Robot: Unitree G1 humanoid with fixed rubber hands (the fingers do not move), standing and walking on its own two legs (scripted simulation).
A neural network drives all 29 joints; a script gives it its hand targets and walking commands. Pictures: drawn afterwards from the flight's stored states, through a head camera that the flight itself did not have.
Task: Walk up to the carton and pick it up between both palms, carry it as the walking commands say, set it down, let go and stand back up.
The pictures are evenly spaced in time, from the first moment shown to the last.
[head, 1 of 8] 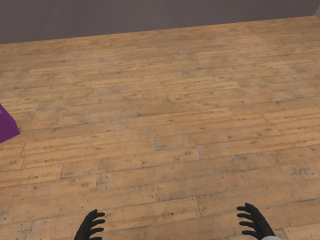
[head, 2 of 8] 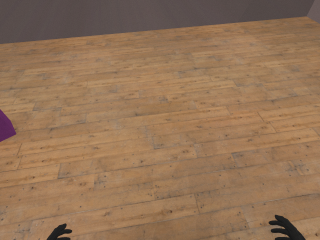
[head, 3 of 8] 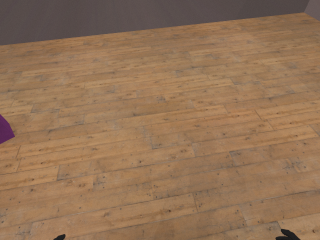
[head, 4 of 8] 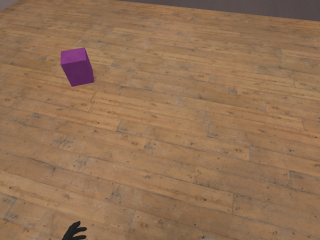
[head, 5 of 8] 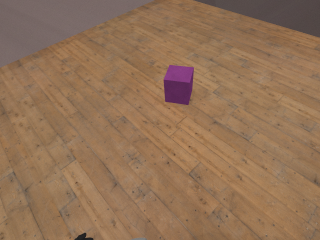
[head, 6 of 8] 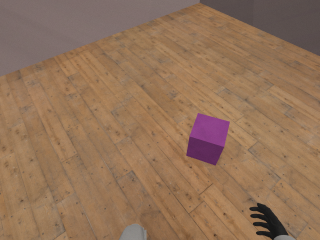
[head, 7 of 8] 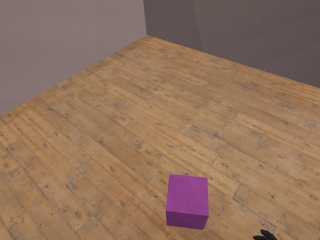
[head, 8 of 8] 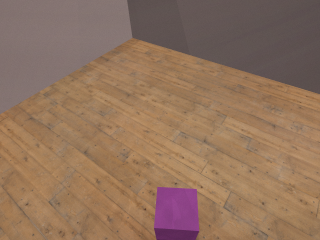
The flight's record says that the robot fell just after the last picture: no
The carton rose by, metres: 0.00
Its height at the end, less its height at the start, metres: +0.00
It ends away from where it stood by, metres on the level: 0.00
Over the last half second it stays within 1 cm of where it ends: yes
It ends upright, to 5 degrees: yes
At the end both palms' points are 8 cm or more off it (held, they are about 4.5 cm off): yes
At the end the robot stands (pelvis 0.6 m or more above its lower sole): yes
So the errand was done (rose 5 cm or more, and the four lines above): no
